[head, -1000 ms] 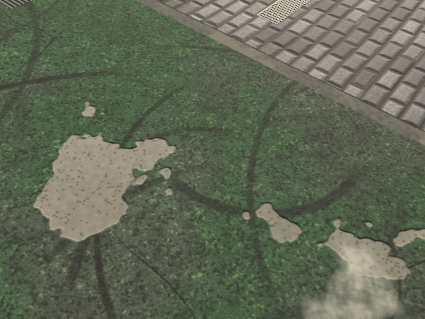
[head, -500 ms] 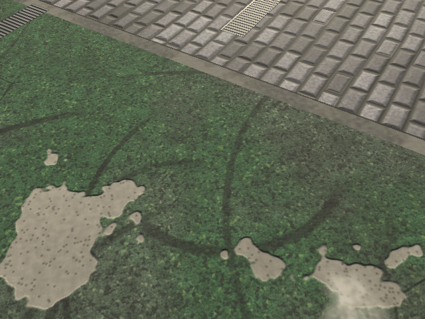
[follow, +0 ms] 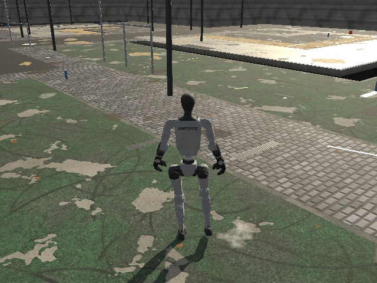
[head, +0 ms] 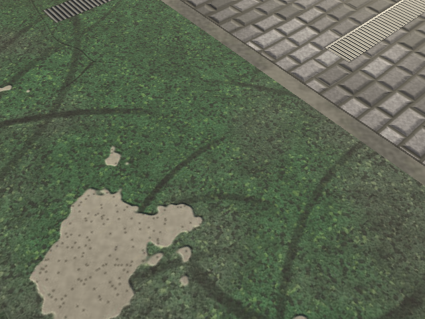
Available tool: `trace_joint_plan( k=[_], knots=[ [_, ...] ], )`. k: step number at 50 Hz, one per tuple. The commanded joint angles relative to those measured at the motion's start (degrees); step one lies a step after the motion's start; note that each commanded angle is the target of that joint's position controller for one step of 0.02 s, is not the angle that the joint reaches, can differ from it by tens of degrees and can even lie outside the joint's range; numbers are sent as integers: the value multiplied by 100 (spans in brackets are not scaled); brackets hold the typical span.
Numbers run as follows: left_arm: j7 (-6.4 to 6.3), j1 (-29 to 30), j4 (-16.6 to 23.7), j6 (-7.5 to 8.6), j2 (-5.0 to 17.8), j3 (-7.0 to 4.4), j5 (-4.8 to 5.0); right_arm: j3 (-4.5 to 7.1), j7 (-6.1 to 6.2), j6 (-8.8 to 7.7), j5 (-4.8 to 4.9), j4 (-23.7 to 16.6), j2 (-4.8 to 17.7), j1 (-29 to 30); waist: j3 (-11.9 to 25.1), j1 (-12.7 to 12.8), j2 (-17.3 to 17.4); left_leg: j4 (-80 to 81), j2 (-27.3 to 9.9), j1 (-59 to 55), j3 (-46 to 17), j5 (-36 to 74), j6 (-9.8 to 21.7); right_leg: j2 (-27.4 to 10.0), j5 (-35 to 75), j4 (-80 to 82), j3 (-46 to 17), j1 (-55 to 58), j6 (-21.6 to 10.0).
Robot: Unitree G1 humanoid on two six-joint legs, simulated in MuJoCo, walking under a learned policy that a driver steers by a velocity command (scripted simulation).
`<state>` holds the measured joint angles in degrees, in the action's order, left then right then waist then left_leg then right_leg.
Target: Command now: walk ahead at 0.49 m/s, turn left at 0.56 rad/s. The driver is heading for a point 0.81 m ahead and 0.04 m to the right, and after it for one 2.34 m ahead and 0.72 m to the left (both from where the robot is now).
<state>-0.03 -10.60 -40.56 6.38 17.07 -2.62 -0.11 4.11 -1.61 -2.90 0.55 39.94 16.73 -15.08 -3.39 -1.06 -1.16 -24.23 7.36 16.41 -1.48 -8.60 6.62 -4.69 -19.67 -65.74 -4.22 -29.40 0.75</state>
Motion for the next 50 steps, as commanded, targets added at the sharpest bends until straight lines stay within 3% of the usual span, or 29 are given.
trace_joint_plan(
  k=[1,5,8,12,13,14,15,16,17,18,19,20,21,23,26,28,31,34,36,38,39,40,41,42,43,45,47,50],
  knots=[
    [-36,-304,315,-73,533,-153,-100,198,107,-133,0,-468,789,286,406,271,245,1227,-1480,-146,-1647,1287,1158,-160,461,645,75,-415,273],
    [-22,673,564,-68,277,-30,-79,234,218,-58,56,-335,925,-17,274,-122,451,1073,-1044,266,-1203,636,750,157,2074,2533,195,-25,422],
    [46,1122,687,-7,391,-59,38,250,234,0,89,-211,974,-346,342,-330,575,826,-1168,20,-1549,139,626,393,2427,3250,116,262,413],
    [147,875,633,94,637,-176,57,202,244,33,60,-104,813,-474,407,-170,837,166,-1576,-768,-2075,88,456,333,1830,3653,43,472,64],
    [140,552,549,115,668,-221,44,184,235,47,45,-106,755,-420,454,35,886,-94,-1506,-781,-2053,373,363,386,1692,3847,168,888,-87],
    [108,37,447,147,828,-305,-15,113,214,34,16,-123,552,-445,785,284,792,-806,-1220,-681,-1838,812,190,269,1602,3917,102,1718,-308],
    [69,-803,380,160,1131,-372,-89,-11,205,22,-71,-217,250,-548,1589,588,103,-2450,-855,-60,-1378,-10,-42,-684,1426,3884,-936,3085,-689],
    [132,-1317,48,86,1646,-526,-100,-98,200,-50,139,-245,-36,-1471,2092,221,-1950,-4332,-36,1993,-729,-2368,-464,-1800,-13,4602,-3793,4705,-1738],
    [176,-1308,90,71,1054,-404,67,-5,228,-65,197,-129,575,-1224,1670,459,-1171,-4979,-391,2784,-1026,-2320,-505,-1810,-1516,4996,-4346,4567,-1669],
    [152,-1042,125,42,736,-309,69,70,227,-65,167,-249,851,-440,939,608,-596,-5084,-600,2974,-941,-1788,-479,-1566,-1329,5033,-3426,3939,-1416],
    [142,-750,170,2,661,-256,-12,48,242,-68,71,-353,780,-34,634,517,-190,-4922,-805,2813,-706,-1398,-478,-1298,-609,5065,-2711,3318,-1283],
    [136,-587,141,-23,552,-213,-35,46,224,-99,-15,-431,694,183,351,423,-156,-4565,-974,2742,-636,-1116,-489,-1081,45,5162,-2232,2862,-1301],
    [118,-513,128,-13,466,-169,-71,45,192,-110,-15,-436,597,140,325,274,-340,-4284,-1145,2444,-578,-906,-492,-894,534,5270,-1856,2574,-1239],
    [112,-564,44,8,407,-148,-16,7,163,-97,9,-379,409,20,389,193,-508,-3871,-1215,2208,-392,-816,-554,-726,1156,5434,-1412,2415,-1282],
    [80,-719,-107,-3,660,-209,54,-85,148,-99,-38,-511,212,446,266,270,-356,-2908,-1296,2348,-215,-422,-685,-769,1863,5651,-984,2359,-1405],
    [60,-803,-192,-49,760,-227,70,-135,117,-132,-34,-561,121,788,236,380,-324,-2152,-1276,2210,-125,201,-720,-673,2058,5711,-652,2353,-1328],
    [48,-1040,-353,-105,838,-227,116,-161,50,-180,11,-638,99,1297,144,565,-328,-1251,-1122,1821,32,956,-738,-573,2191,5685,-292,2321,-1205],
    [46,-1361,-539,-182,850,-220,154,-148,-28,-223,55,-792,151,1759,9,682,-317,-813,-1010,1668,43,1035,-655,-748,2241,5548,-382,2557,-1157],
    [16,-1417,-611,-255,916,-241,173,-107,-79,-274,56,-866,252,1838,-31,569,-346,-530,-938,1537,-11,726,-536,-888,2445,5325,-555,2810,-1082],
    [-19,-1273,-608,-311,1061,-282,180,1,-70,-317,33,-745,472,1326,234,175,-394,-226,-785,630,84,524,-375,-843,3308,4755,-545,2816,-939],
    [-27,-1225,-587,-316,999,-252,163,128,-19,-319,-1,-525,702,598,710,-195,-309,-127,-742,-511,149,593,-228,-565,3806,3950,-351,2545,-793],
    [-25,-1096,-428,-289,716,-136,59,248,56,-306,-101,-355,1054,-420,1531,-662,-15,-429,-1531,-2192,-564,692,99,-255,2892,2481,-149,1557,-573],
    [-22,-1805,-285,-198,21,75,49,359,91,-234,-166,-247,1562,-907,2452,-456,1484,-189,-3065,-4207,-2902,-6,893,589,-331,356,294,-571,-168],
    [-14,-1703,-380,-131,449,-21,184,245,85,-194,-110,-210,1069,-1011,2573,-611,1459,406,-3157,-3975,-3823,-940,1023,524,-1364,-498,-315,-1196,-138],
    [-7,-1214,-258,-125,811,-152,298,146,97,-189,-58,-180,802,-661,1579,-564,1091,573,-2947,-3227,-2966,-1070,766,261,-952,-745,-310,-1570,-153],
    [-27,-769,-168,-187,701,-172,199,31,74,-218,-70,-154,436,26,708,-233,734,959,-2471,-1825,-1776,-463,530,-108,-147,-359,-127,-1316,-111],
    [-19,-957,-228,-346,476,-178,186,20,53,-306,-129,-92,303,376,450,87,868,1375,-2236,-990,-1062,30,447,-288,266,-106,-155,-731,-57],
    [-23,-807,-117,-487,292,-170,156,96,77,-418,-140,80,441,468,229,220,598,1670,-2266,-676,-384,760,517,-338,733,198,-199,-828,42]
  ],
)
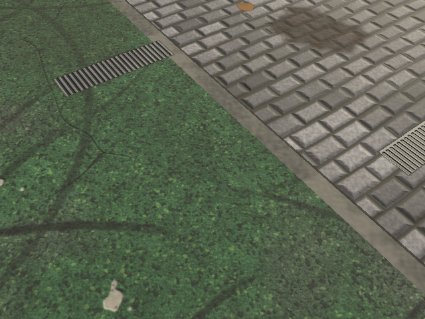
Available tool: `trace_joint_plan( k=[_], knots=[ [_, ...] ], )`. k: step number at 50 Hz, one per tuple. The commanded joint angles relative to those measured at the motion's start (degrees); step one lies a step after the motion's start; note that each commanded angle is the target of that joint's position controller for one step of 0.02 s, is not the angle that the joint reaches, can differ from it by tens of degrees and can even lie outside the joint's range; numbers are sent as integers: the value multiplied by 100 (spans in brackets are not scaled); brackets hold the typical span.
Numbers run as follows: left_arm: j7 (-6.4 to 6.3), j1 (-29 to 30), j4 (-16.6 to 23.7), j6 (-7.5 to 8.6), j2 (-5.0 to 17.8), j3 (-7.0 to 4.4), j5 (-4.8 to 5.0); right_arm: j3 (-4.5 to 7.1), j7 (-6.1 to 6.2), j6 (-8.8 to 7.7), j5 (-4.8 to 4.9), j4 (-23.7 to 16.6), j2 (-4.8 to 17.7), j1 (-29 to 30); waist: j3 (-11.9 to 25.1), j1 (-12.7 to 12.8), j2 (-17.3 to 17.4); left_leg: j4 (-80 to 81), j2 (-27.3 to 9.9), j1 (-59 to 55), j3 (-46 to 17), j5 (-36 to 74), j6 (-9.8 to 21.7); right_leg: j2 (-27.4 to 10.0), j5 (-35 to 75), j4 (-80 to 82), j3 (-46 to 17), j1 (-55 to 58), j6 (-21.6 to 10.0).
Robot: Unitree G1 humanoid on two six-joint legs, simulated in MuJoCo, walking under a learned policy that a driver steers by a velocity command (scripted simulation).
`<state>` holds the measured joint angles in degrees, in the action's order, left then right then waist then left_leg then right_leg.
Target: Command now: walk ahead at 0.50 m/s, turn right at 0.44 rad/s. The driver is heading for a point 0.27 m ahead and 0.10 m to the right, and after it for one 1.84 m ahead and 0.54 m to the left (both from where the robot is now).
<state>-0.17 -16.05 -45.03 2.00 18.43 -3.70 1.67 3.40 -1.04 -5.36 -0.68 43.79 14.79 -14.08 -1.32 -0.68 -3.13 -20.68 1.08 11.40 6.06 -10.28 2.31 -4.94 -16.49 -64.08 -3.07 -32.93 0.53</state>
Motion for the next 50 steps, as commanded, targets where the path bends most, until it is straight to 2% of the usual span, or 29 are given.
trace_joint_plan(
  k=[1,5,7,10,12,13,14,15,16,17,18,19,20,21,23,26,30,34,37,39,41,42,43,44,45,46,47,48,50],
  knots=[
    [-3,-131,392,-58,146,-61,-39,188,41,-182,-24,-242,685,332,-27,166,722,1343,-1636,-231,-943,1091,952,-320,675,271,-343,-597,86],
    [147,524,597,8,22,4,-45,238,121,-127,3,-78,892,204,-180,-46,581,1386,-1469,-403,-148,1345,791,-232,1846,1667,-58,-459,14],
    [198,1024,774,42,-97,75,-80,252,112,-82,79,123,985,-186,-352,-248,416,1430,-1534,-482,-126,1261,838,-122,1862,2266,94,-323,-81],
    [262,1503,1011,91,-8,90,-101,286,80,51,249,400,1163,-531,-530,-292,443,1216,-1731,-1114,-363,1382,878,-51,1386,2891,240,-492,-245],
    [294,1550,1069,137,141,50,-104,307,75,139,290,515,1275,-590,-455,-184,549,890,-1855,-1444,-540,1912,823,68,955,3186,339,-274,-348],
    [294,1317,1022,162,274,-10,-102,313,82,172,286,547,1344,-533,-267,8,651,554,-1820,-1499,-558,2601,743,214,826,3333,434,205,-412],
    [272,687,843,186,446,-117,-116,296,90,205,294,572,1354,-411,136,422,682,-213,-1615,-1341,-389,3392,594,420,1032,3603,609,1217,-528],
    [203,-224,558,182,788,-288,-130,211,102,194,249,583,1155,-469,789,822,636,-1349,-1290,-672,-198,3319,373,395,1322,3463,552,2789,-676],
    [90,-1108,431,143,1335,-432,-241,37,85,137,101,395,657,-620,1755,1018,-212,-3401,-744,1004,10,1300,35,-988,1326,3341,-1096,4810,-1164],
    [88,-1072,466,135,1432,-392,-265,-97,57,37,155,420,229,-1128,2555,690,-1233,-4894,54,2325,-778,-2426,-174,-2029,565,4180,-3425,5616,-1810],
    [97,-863,504,158,878,-254,-241,97,44,0,342,448,910,-652,2001,885,-533,-5372,-213,2826,-1326,-2319,-147,-1844,217,4455,-3082,5136,-1579],
    [96,-518,469,183,685,-187,-196,136,41,-12,401,297,970,-294,1138,734,-520,-5325,-483,3141,-1157,-1854,-90,-1658,381,4576,-2143,4416,-1356],
    [109,-138,453,212,484,-139,-183,133,88,3,335,309,872,-139,762,534,-241,-5055,-717,2982,-1083,-1354,-89,-1404,598,4762,-1583,3733,-1209],
    [128,135,447,261,302,-104,-195,166,117,69,270,348,817,-171,472,343,-348,-4810,-862,2711,-1101,-975,-111,-1214,875,4988,-1080,3167,-1121],
    [131,392,386,371,142,-99,-253,153,119,243,287,455,572,-445,347,90,-344,-4705,-966,2212,-1124,-550,-152,-1087,1157,5383,-517,2599,-1105],
    [69,434,219,459,258,-163,-280,139,136,385,256,317,414,-185,14,-5,-112,-4269,-1006,2540,-1207,-82,-231,-1102,1662,5672,133,2447,-1140],
    [-36,324,60,420,446,-233,-265,84,21,351,194,104,322,394,-202,127,-18,-2881,-933,2644,-1016,974,-244,-977,1812,5793,881,2649,-1037],
    [-89,47,-116,323,641,-315,-160,26,-121,347,180,-190,298,1097,-447,371,108,-2005,-850,2686,-651,1126,-100,-1154,1858,5761,1274,3136,-974],
    [-92,-22,-216,202,766,-375,-52,62,-201,369,183,-384,418,1297,-477,335,62,-1701,-708,2672,-424,599,128,-1297,2541,5353,1458,3707,-841],
    [-108,98,-193,120,936,-423,3,167,-214,401,188,-408,603,985,-134,64,-103,-1703,-335,1991,-72,29,354,-1271,4406,4539,1613,3879,-708],
    [-108,266,-133,38,903,-385,48,480,-141,435,236,-32,1106,-538,692,-784,55,-1286,252,-169,127,139,724,-890,4989,2355,1862,3245,-392],
    [-118,133,-8,81,530,-243,-156,679,-11,494,263,133,1718,-1250,1089,-911,1042,-1044,-599,-1694,-1416,202,1093,-528,2450,416,1882,1722,-56],
    [-73,-287,281,253,-179,-29,-270,667,-34,392,243,-31,2107,-892,1669,-156,2014,-62,-1740,-3021,-4829,-1323,2153,716,-1903,-1212,794,-467,221],
    [-11,415,347,458,374,-103,-16,513,-109,273,214,-161,1580,-926,1801,-594,1117,625,-1952,-3077,-5301,-1718,2043,560,-1779,-1589,-199,-1068,78],
    [19,775,475,572,533,-149,147,434,-123,177,185,-127,1301,-731,1063,-546,909,663,-1851,-2585,-4558,-1321,1807,320,-1191,-1383,-142,-1470,-88],
    [-26,785,404,633,489,-140,36,377,-116,133,209,-177,1119,-393,693,-312,469,575,-1598,-1823,-3862,-675,1597,45,-681,-929,-167,-1209,-163],
    [-67,743,331,630,524,-186,-126,320,-93,128,183,-252,923,-21,478,-87,413,582,-1355,-1122,-3292,-32,1448,-127,-333,-426,-189,-777,-139],
    [-59,640,295,566,553,-216,-169,264,-56,125,116,-355,787,159,460,77,524,695,-1197,-738,-3002,350,1397,-227,-95,-202,-238,-403,-112],
    [-51,621,310,439,446,-212,-221,274,15,103,123,-385,855,137,415,147,546,833,-1083,-381,-2689,1049,1440,-206,119,243,-143,-185,51]
  ],
)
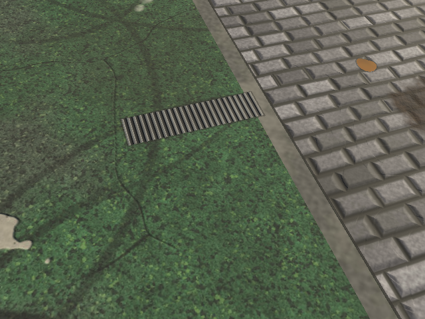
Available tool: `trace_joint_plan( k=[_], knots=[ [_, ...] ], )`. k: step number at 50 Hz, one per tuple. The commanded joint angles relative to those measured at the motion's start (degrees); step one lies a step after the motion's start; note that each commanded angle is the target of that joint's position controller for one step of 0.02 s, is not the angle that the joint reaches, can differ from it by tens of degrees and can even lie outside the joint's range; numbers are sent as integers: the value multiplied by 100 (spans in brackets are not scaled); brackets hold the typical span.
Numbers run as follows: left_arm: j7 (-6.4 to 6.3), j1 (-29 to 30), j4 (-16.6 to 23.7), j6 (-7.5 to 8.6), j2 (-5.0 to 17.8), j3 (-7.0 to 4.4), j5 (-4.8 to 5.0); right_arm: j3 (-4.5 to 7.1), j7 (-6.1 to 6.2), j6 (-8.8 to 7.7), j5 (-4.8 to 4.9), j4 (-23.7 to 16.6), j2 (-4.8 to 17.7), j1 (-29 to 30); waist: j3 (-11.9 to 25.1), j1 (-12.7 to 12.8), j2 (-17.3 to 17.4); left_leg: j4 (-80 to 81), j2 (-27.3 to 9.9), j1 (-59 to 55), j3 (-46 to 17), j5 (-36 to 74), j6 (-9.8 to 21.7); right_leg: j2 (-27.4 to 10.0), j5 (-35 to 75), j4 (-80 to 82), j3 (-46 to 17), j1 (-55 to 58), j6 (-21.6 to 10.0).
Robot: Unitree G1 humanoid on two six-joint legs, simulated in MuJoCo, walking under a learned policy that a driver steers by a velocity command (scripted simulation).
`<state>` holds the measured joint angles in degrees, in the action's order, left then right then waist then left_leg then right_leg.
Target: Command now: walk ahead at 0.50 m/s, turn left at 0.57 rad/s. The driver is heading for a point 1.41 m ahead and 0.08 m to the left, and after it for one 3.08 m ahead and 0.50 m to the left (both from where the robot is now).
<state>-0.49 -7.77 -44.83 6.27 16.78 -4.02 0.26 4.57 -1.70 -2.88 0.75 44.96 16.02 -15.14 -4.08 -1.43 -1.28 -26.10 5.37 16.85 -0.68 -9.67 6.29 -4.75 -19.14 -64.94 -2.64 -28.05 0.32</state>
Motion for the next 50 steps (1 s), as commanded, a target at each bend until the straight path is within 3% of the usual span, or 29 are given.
trace_joint_plan(
  k=[1,3,7,11,14,15,16,17,18,19,20,21,22,24,25,28,32,36,38,39,40,41,42,43,44,46,47,50],
  knots=[
    [-24,-118,321,-37,545,-166,-100,172,122,-155,-2,-476,803,142,624,210,321,1409,-1441,-791,-1828,1231,1036,-178,578,610,-127,-686,161],
    [-33,319,475,-78,437,-127,-107,202,209,-148,14,-411,930,-83,442,84,321,1438,-1302,-674,-1602,1393,941,-57,1190,1387,-68,-860,314],
    [62,1080,700,-26,261,-41,-48,195,285,-74,39,-330,921,-372,285,-221,585,1363,-1016,-458,-1408,777,626,279,2427,2981,-21,-469,366],
    [181,1511,894,74,385,-47,12,196,311,-10,77,-190,897,-701,225,-370,612,953,-1212,-881,-1871,578,563,437,2478,3643,-142,-339,245],
    [232,1294,867,160,565,-97,26,217,364,62,59,-194,912,-685,281,-203,791,439,-1394,-1319,-2303,932,479,477,1827,3849,-210,-75,55],
    [217,980,792,186,642,-136,24,220,363,83,51,-223,905,-610,379,-35,895,210,-1368,-1324,-2363,1292,420,518,1622,3920,-126,329,-53],
    [179,362,634,216,794,-219,-14,176,343,86,45,-292,792,-478,728,298,861,-371,-1098,-1183,-2220,1789,269,507,1755,4128,-42,1265,-235],
    [145,-524,511,229,1038,-288,-119,60,303,69,-38,-398,526,-401,1553,703,557,-1696,-812,-607,-1851,1474,82,-189,1667,3850,-611,2795,-592],
    [133,-1298,324,168,1499,-413,-204,-55,298,16,68,-461,121,-1255,2485,500,-1037,-3731,70,1403,-1126,-858,-408,-1510,719,4061,-3031,5020,-1542],
    [196,-1393,190,131,1115,-334,-19,-65,303,-23,152,-360,417,-1480,2442,482,-1585,-4667,-92,2366,-1126,-2347,-482,-1913,-562,4673,-4453,5154,-1749],
    [191,-1062,263,101,678,-214,46,39,291,-26,163,-346,847,-950,1510,607,-847,-4971,-374,2680,-1174,-1909,-506,-1654,-960,4836,-3732,4387,-1498],
    [179,-734,313,42,531,-154,-9,46,292,-24,99,-454,886,-427,956,578,-342,-4914,-576,2587,-913,-1499,-509,-1390,-530,4901,-2907,3590,-1300],
    [181,-515,273,10,451,-112,-51,50,279,-53,16,-570,811,-68,490,476,-156,-4582,-715,2503,-827,-1239,-502,-1160,149,5055,-2348,2853,-1261],
    [174,-420,202,32,336,-47,-108,39,229,-56,17,-594,608,-79,383,235,-354,-4011,-956,2043,-739,-975,-466,-850,961,5283,-1680,2247,-1191],
    [178,-456,147,48,342,-46,-70,8,212,-47,27,-580,480,-140,421,182,-413,-3758,-1004,1959,-645,-979,-477,-805,1194,5376,-1490,2167,-1240],
    [159,-585,4,67,654,-118,19,-100,183,-54,-54,-745,279,256,340,219,-332,-2796,-1156,2057,-388,-561,-585,-864,1777,5660,-1071,2054,-1406],
    [127,-820,-134,-24,847,-142,96,-194,101,-140,-40,-906,192,1038,249,473,-256,-1307,-1038,1582,-114,719,-643,-589,2069,5723,-420,1904,-1206],
    [110,-1325,-360,-146,942,-141,164,-166,23,-220,21,-1100,329,1621,148,590,-307,-540,-791,1243,-98,925,-655,-749,2082,5434,-616,2185,-1101],
    [79,-1353,-408,-212,1029,-162,174,-102,-2,-268,31,-1096,498,1520,205,407,-383,-233,-727,858,-132,700,-555,-876,2116,5159,-799,2349,-978],
    [64,-1287,-410,-237,1058,-162,177,-42,10,-284,25,-1007,602,1210,343,170,-382,-21,-671,300,-74,670,-462,-821,2418,4834,-751,2279,-874],
    [58,-1291,-401,-240,954,-118,149,80,56,-286,-11,-811,819,583,723,-142,-309,83,-620,-697,-17,587,-326,-552,2907,4112,-571,2071,-724],
    [66,-1190,-269,-215,652,1,56,205,123,-283,-115,-660,1160,-352,1448,-589,-24,-124,-1347,-2176,-657,587,-12,-226,2252,2688,-327,1259,-496],
    [60,-1786,-111,-133,21,194,31,330,165,-192,-185,-567,1686,-885,2352,-485,1424,104,-2858,-4086,-2809,-58,747,534,-241,613,259,-733,-91],
    [51,-1726,-167,-80,384,113,163,224,148,-161,-148,-510,1246,-999,2446,-577,1522,642,-2986,-3850,-3783,-888,930,475,-1443,-355,-313,-1375,-78],
    [53,-1349,-63,-78,784,-18,259,120,141,-172,-93,-505,948,-665,1582,-525,1155,794,-2771,-3191,-3039,-1046,714,213,-1058,-678,-394,-1740,-123],
    [29,-968,14,-154,695,-45,174,-6,107,-214,-93,-506,541,37,781,-214,856,1176,-2316,-1941,-1881,-490,507,-132,-260,-376,-246,-1532,-97],
    [32,-1017,3,-233,612,-68,145,-34,97,-258,-125,-487,423,260,591,-28,940,1387,-2170,-1466,-1467,-174,439,-271,-4,-190,-295,-1239,-77],
    [61,-983,92,-417,306,-30,143,31,111,-369,-148,-361,488,486,344,198,722,1800,-2130,-889,-699,616,495,-351,459,63,-281,-1003,25]
  ],
)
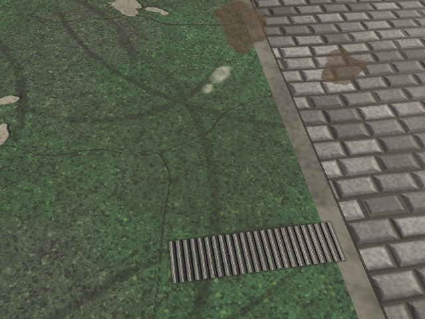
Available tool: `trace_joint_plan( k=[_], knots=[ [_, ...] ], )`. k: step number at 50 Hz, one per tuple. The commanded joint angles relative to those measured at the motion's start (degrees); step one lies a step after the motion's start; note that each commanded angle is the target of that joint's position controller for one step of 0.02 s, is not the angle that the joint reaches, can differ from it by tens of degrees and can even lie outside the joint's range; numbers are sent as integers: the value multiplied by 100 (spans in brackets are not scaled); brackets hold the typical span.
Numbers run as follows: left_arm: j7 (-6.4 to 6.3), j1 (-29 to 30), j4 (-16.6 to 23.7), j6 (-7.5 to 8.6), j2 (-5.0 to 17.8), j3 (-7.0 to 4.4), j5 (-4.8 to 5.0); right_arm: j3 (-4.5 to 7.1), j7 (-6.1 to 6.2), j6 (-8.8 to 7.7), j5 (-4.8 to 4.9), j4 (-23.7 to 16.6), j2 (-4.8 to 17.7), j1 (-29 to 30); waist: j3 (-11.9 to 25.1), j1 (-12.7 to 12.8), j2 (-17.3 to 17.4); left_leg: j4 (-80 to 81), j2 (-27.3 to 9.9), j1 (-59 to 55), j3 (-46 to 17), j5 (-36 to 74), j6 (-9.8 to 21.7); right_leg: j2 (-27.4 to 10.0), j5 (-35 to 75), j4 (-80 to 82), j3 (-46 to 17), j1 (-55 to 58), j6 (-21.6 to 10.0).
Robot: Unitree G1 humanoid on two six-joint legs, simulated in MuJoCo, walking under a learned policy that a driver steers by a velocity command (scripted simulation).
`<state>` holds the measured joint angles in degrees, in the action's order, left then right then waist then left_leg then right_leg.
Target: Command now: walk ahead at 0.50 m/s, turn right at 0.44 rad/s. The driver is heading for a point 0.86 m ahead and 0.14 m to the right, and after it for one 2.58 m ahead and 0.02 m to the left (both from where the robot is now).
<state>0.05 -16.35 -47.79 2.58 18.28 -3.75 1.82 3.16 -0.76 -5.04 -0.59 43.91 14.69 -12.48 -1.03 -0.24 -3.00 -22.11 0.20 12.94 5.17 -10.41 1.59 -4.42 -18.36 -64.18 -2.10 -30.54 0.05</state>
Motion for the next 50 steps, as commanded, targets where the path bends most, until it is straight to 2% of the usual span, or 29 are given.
trace_joint_plan(
  k=[1,7,10,12,14,15,16,17,18,19,20,21,22,23,25,28,30,32,35,38,39,40,41,42,43,44,45,47,50],
  knots=[
    [10,-22,454,-79,133,-58,-28,198,37,-173,-28,-203,679,207,-10,97,788,1458,-1627,-487,-1082,890,985,-392,577,166,-364,-847,85],
    [210,965,820,-49,-11,40,-70,301,141,-118,18,52,1017,-59,-266,-200,527,1555,-1493,-700,70,1259,808,-258,2054,2030,35,-669,6],
    [295,1439,1070,-66,49,46,-68,358,148,-25,111,204,1162,-322,-415,-341,489,1404,-1649,-1237,284,1354,707,-201,1862,2532,203,-766,-162],
    [344,1579,1213,-78,138,17,-75,398,150,64,172,275,1259,-408,-419,-315,532,1070,-1743,-1628,416,1972,608,-77,1411,2713,385,-737,-327],
    [356,1286,1249,-106,327,-87,-85,445,175,152,215,266,1436,-355,-86,-53,727,228,-1721,-1817,603,3905,473,304,801,2733,741,-56,-558],
    [339,658,1117,-119,512,-209,-66,451,190,210,234,249,1471,-289,275,331,730,-698,-1599,-1701,750,4646,364,585,738,2885,912,784,-717],
    [262,-315,847,-147,864,-416,-43,394,211,228,215,222,1351,-317,790,804,578,-2019,-1351,-1045,887,4396,152,824,1010,3156,848,2276,-935],
    [123,-928,719,-212,1492,-607,-12,241,210,176,8,37,896,-546,1266,823,-486,-4056,-900,863,941,1560,-192,-315,890,3342,-1108,4066,-1475],
    [151,-574,955,-130,1748,-570,-13,58,147,-23,-18,-221,457,-700,2034,340,-1260,-5630,246,2653,-252,-2355,-423,-1437,-221,4418,-4362,5209,-2486],
    [205,-594,1005,-44,1212,-406,-42,172,64,-202,196,-311,1003,-47,1906,736,-453,-5854,-60,3270,-1066,-2128,-284,-1445,-406,4838,-4223,5124,-2220],
    [205,-463,965,30,973,-338,-73,168,32,-298,316,-422,1029,261,1186,661,-297,-5585,-286,3473,-979,-1665,-134,-1253,-105,4814,-3396,4477,-2000],
    [198,-109,991,65,826,-292,-74,154,79,-335,211,-371,947,262,726,373,190,-5031,-533,3198,-980,-1242,-104,-984,464,4799,-2751,3611,-1792],
    [172,280,1095,78,623,-227,-129,209,128,-298,72,-307,1030,228,464,149,132,-4572,-676,2774,-982,-1009,-151,-799,1529,4812,-2234,2909,-1670],
    [140,495,1214,73,582,-202,-205,234,130,-216,20,-278,1060,118,382,-24,23,-4439,-720,2379,-991,-918,-219,-695,2496,4848,-1959,2423,-1661],
    [83,596,1205,97,563,-189,-237,206,126,-58,-6,-140,884,-213,476,-187,119,-4085,-689,1976,-800,-762,-406,-642,4164,4824,-1285,1996,-1678],
    [-20,530,1008,95,522,-147,-213,66,113,26,-14,-124,538,-33,465,-131,-4,-2910,-616,1700,-603,270,-519,-326,4821,4866,-382,1724,-1412],
    [-56,421,889,66,490,-117,-225,7,53,2,35,-141,468,284,494,80,-111,-2036,-513,1422,-523,1278,-450,-180,4526,4895,-53,1799,-1206],
    [-64,291,740,57,518,-100,-273,8,-16,-17,91,-169,534,482,503,225,-98,-1547,-432,1249,-570,1866,-368,-320,4131,4923,-34,2019,-1148],
    [-59,378,557,25,554,-101,-298,69,-95,-9,91,-248,727,608,328,240,-114,-1234,-359,1404,-670,1380,-177,-607,3915,4689,-87,2455,-1120],
    [-157,583,500,-116,639,-149,-162,178,-171,9,27,-311,936,342,271,1,-122,-847,-160,1335,-501,688,66,-678,4181,3784,-76,2765,-938],
    [-206,527,503,-159,602,-146,-141,260,-164,8,2,-234,1092,-43,449,-154,38,-500,-73,774,-531,1354,216,-428,4245,3094,64,2680,-720],
    [-245,292,610,-155,547,-126,-265,376,-122,13,-22,-275,1512,-323,901,-105,784,-529,-671,-160,-1466,3655,595,113,3132,1809,376,2142,-347],
    [-219,-88,736,-135,218,-17,-360,409,-75,71,-78,-352,1761,-451,1435,84,1855,-418,-1905,-1645,-3325,4961,1758,1092,-770,-126,473,382,126],
    [-148,43,705,-142,342,2,-293,285,-56,121,-44,-384,1277,-581,1989,-136,1584,-81,-2054,-1965,-4020,3927,2032,1111,-2002,-856,-307,-150,154],
    [-122,292,755,-188,476,-42,-156,257,-41,157,19,-507,1150,-274,1624,-144,1154,-4,-1845,-1623,-3638,2860,1815,842,-1740,-1170,-510,-428,143],
    [-139,523,771,-250,466,-51,-141,228,-5,225,83,-585,1023,-27,1279,-113,684,122,-1600,-1150,-3254,1964,1537,666,-1412,-1024,-452,-527,154],
    [-176,670,796,-316,478,-75,-178,205,37,300,123,-637,972,163,917,-51,494,300,-1465,-559,-3036,1290,1356,513,-1165,-570,-421,-472,179],
    [-216,725,843,-389,365,-72,-189,230,104,432,64,-715,1011,375,634,101,875,554,-981,169,-2712,417,1094,526,-830,547,-248,66,237],
    [-243,580,753,-347,242,-49,-183,329,200,518,42,-797,1174,307,842,58,1120,535,-834,234,-2638,397,1103,662,-595,1469,-204,539,362]
  ],
)
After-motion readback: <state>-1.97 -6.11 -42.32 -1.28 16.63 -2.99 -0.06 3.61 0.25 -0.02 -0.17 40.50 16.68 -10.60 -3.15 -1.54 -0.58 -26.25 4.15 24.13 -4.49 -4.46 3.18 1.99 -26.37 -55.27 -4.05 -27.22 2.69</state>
